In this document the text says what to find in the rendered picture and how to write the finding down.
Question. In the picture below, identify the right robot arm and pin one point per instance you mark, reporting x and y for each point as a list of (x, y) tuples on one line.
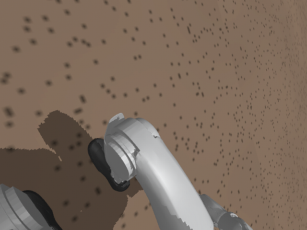
[(230, 221)]

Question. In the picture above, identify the right robot hand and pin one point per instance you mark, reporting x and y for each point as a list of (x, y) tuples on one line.
[(214, 209)]

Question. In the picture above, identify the right robot foot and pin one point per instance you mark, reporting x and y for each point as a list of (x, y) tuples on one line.
[(97, 156)]

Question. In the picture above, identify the left robot foot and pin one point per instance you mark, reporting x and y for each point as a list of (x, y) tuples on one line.
[(44, 209)]

